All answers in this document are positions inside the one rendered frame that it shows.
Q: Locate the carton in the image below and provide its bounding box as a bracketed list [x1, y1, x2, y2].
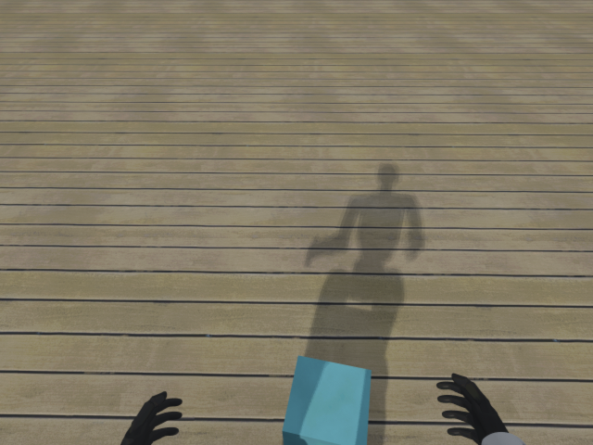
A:
[283, 355, 372, 445]

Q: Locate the left robot hand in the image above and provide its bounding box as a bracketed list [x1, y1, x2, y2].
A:
[120, 391, 183, 445]

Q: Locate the right robot hand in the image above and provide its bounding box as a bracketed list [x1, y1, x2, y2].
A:
[436, 374, 509, 445]

